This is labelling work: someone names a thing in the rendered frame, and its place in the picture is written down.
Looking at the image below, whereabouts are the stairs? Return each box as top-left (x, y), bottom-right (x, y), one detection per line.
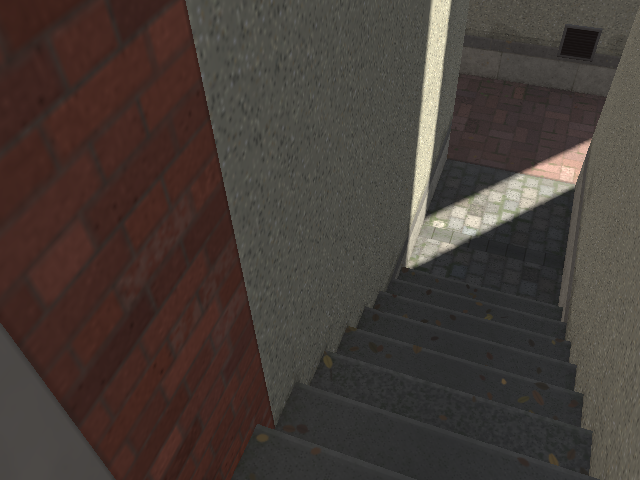
top-left (231, 267), bottom-right (600, 480)

